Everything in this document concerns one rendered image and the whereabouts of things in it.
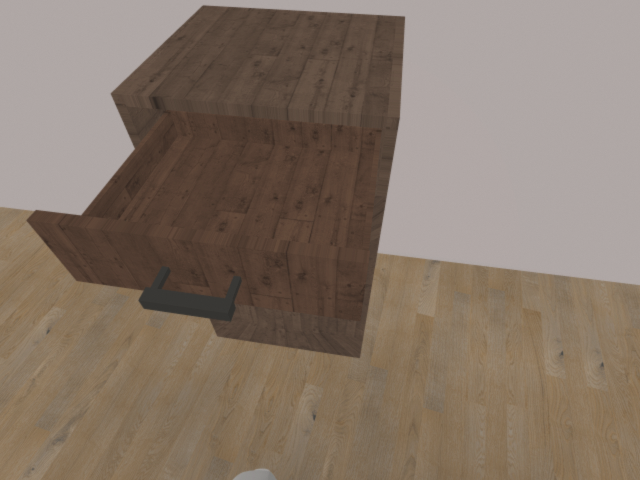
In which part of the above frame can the handle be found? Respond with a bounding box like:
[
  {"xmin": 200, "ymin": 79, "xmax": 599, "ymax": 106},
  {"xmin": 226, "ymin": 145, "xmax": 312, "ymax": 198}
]
[{"xmin": 138, "ymin": 266, "xmax": 242, "ymax": 322}]

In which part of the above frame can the drawer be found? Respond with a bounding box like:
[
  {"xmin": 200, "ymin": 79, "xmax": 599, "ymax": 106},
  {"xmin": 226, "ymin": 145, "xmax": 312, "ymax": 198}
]
[{"xmin": 26, "ymin": 110, "xmax": 382, "ymax": 321}]

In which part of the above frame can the cabinet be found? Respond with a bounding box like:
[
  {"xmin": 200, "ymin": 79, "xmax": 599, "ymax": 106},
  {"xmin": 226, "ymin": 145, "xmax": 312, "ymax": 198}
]
[{"xmin": 111, "ymin": 5, "xmax": 405, "ymax": 358}]

